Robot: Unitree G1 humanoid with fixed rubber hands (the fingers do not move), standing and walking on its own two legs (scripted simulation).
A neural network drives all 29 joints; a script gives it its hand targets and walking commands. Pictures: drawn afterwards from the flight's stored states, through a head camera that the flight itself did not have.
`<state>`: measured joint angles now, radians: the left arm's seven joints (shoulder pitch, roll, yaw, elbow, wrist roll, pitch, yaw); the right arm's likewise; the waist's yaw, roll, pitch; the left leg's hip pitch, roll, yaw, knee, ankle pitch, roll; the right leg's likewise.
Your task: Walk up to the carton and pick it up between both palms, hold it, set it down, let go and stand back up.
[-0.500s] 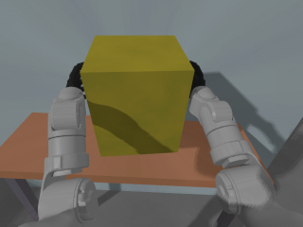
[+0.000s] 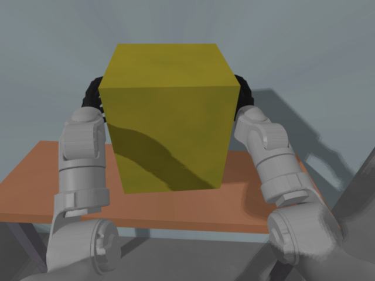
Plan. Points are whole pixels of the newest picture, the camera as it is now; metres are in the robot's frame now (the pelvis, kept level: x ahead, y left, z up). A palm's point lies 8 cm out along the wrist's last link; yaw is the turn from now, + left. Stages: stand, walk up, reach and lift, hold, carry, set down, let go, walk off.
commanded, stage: hold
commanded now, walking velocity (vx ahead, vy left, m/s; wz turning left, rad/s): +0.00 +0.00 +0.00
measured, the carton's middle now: (170, 118) +0.40 +0.01 +0.22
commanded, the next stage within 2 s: none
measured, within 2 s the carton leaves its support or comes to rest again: neither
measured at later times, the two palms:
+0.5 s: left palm (93, 114) +0.37 +0.16 +0.25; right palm (242, 111) +0.37 -0.14 +0.25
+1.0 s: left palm (93, 115) +0.37 +0.16 +0.25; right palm (242, 113) +0.37 -0.14 +0.25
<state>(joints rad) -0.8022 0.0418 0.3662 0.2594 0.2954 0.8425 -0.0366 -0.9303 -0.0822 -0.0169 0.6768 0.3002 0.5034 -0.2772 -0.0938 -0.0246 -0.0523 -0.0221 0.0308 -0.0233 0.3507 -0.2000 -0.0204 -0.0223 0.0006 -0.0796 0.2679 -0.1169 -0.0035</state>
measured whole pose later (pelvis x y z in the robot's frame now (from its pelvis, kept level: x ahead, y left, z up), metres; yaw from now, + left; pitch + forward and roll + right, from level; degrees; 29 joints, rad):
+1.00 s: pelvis +0.00 +0.00 +0.00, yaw +0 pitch -7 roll -1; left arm -0.78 0.03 0.37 0.23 0.30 0.84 -0.04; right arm -0.91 -0.08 -0.01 0.65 0.30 0.51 -0.28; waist -0.09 -0.02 -0.05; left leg -0.02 0.03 -0.02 0.35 -0.20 -0.02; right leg -0.02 0.00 -0.08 0.26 -0.12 0.00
